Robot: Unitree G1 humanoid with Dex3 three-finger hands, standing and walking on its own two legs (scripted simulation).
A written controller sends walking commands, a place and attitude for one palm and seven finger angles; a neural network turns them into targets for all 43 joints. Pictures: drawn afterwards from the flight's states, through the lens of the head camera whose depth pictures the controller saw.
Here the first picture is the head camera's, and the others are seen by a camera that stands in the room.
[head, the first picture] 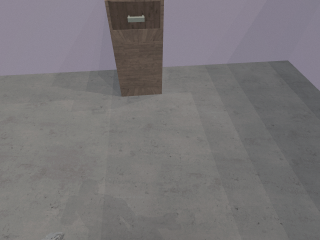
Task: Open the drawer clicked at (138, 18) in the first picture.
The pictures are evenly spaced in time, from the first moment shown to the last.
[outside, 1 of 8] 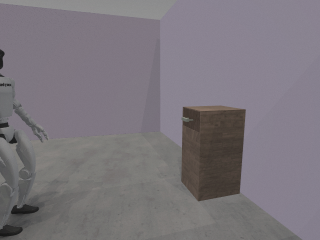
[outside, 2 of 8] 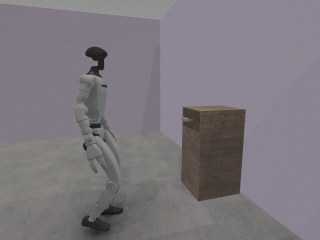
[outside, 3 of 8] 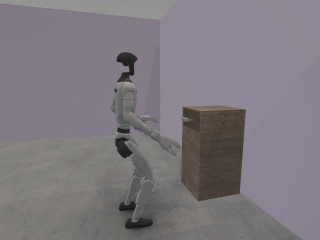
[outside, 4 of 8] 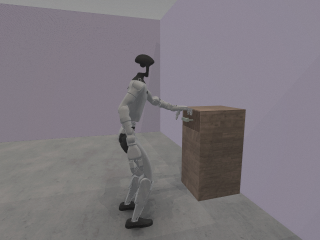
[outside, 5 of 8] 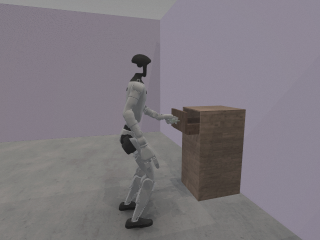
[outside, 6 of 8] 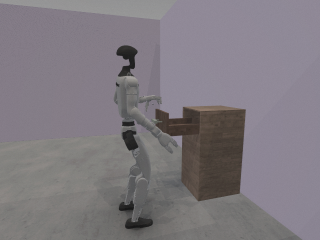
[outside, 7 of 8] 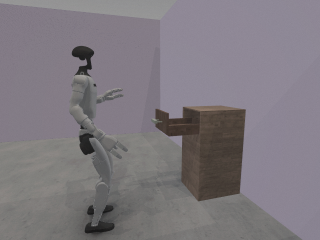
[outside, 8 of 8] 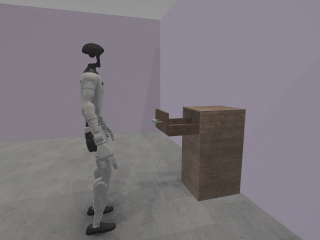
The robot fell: no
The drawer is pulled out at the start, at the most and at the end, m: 0.00 0.30 0.30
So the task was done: yes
